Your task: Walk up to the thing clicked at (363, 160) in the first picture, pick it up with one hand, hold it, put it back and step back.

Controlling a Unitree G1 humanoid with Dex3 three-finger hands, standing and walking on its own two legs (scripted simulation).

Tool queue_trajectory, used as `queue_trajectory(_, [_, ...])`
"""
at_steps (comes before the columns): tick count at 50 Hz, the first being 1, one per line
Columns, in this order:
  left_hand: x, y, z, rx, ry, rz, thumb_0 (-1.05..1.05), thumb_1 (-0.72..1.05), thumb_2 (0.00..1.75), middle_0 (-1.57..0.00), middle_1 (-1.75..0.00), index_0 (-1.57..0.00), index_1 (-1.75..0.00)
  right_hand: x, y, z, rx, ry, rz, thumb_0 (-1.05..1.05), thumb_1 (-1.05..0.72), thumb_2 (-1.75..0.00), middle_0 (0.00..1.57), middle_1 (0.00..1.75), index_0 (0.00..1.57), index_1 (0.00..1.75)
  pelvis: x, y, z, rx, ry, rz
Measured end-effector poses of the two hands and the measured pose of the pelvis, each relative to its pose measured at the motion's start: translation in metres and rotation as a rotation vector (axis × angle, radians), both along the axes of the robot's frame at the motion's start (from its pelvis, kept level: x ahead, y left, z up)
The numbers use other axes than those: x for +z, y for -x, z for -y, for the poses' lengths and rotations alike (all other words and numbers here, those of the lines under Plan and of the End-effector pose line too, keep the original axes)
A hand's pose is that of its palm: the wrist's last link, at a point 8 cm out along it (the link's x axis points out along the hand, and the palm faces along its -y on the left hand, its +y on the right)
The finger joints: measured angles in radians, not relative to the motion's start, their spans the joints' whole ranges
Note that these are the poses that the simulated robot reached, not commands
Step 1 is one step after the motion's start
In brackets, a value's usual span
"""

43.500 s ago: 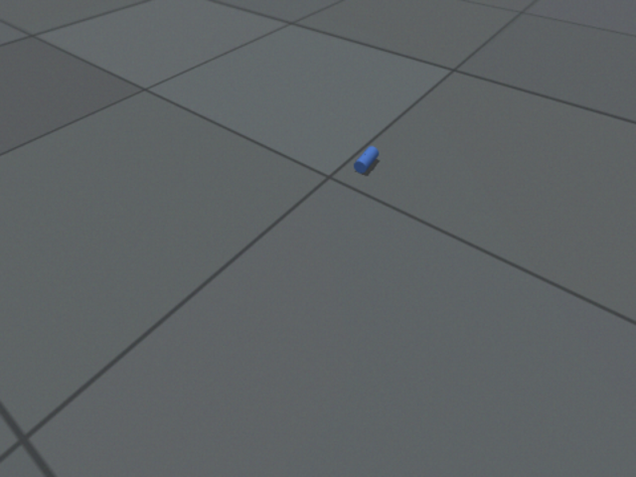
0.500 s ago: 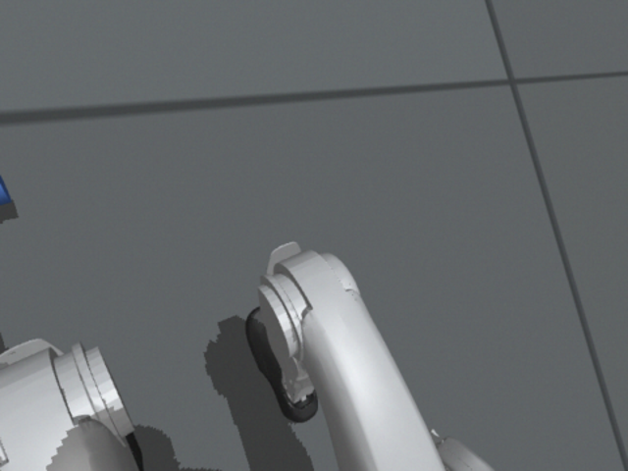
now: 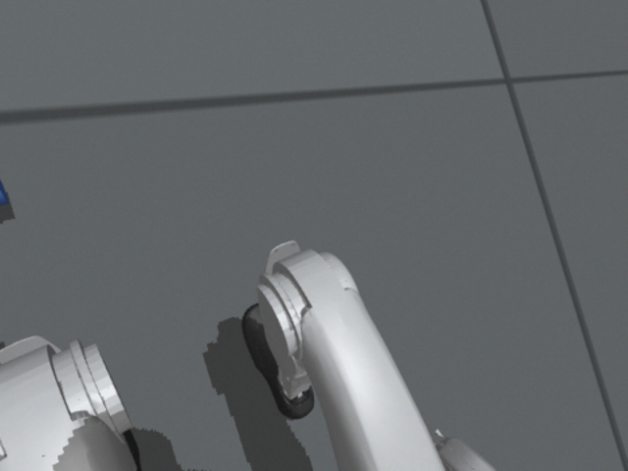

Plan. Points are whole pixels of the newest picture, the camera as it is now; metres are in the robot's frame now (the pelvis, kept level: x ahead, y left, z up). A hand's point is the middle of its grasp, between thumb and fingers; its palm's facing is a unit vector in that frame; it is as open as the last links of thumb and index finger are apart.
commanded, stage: close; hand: left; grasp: from above
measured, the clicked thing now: out of the picture +0.49 +0.28 -0.28
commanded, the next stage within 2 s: settle in 0.70 s
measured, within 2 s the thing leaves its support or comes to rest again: leaves its support in 1.08 s
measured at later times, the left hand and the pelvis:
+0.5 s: hand out of the picture +0.48 +0.28 -0.25, palm faces -0.44 -0.13 -0.89, open 10.1 cm; pelvis +0.00 +0.00 +0.00, yaw +0 degrees
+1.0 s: hand out of the picture +0.49 +0.28 -0.24, palm faces -0.44 -0.13 -0.89, open 9.9 cm; pelvis +0.00 +0.00 +0.00, yaw +0 degrees
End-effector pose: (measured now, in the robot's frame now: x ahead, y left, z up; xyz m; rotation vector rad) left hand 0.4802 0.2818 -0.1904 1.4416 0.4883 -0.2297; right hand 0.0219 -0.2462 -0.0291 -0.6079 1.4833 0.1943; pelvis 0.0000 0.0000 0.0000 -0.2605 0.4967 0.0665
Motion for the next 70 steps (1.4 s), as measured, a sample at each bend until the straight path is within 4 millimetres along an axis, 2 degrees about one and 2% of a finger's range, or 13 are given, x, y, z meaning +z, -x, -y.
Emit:
queue_trajectory(23, [0.002, -0.007, -0.004, 0.013, -0.011, -0.001, -0.01, 0.04, 0.55, -0.59, -0.69, -0.60, -0.65, 0.000, -0.005, -0.007, 0.017, -0.019, 0.007, 0.00, -0.91, -0.90, 0.20, 0.30, 0.20, 0.30, 0.002, -0.002, -0.001, 0.002, 0.005, -0.005])
queue_trajectory(51, [0.006, -0.011, -0.007, 0.017, -0.012, 0.003, -0.01, 0.05, 0.44, -0.70, -0.55, -0.70, -0.51, 0.006, 0.005, -0.004, -0.006, 0.013, -0.017, 0.00, -0.92, -0.91, 0.20, 0.30, 0.20, 0.30, 0.004, 0.000, -0.001, -0.001, 0.007, -0.013])
queue_trajectory(59, [0.024, -0.014, -0.022, 0.043, -0.028, 0.048, -0.01, 0.08, 0.38, -0.73, -0.48, -0.74, -0.44, 0.003, -0.001, 0.003, -0.034, 0.019, -0.014, 0.00, -0.92, -0.91, 0.20, 0.30, 0.20, 0.30, 0.005, -0.004, 0.000, 0.004, 0.004, -0.038])
queue_trajectory(70, [0.085, -0.008, -0.033, 0.056, -0.066, 0.036, -0.02, 0.11, 0.30, -0.78, -0.39, -0.79, -0.35, -0.009, -0.029, 0.019, -0.094, 0.002, 0.052, 0.00, -0.92, -0.90, 0.20, 0.30, 0.20, 0.30, 0.014, -0.009, 0.000, 0.026, -0.023, -0.097])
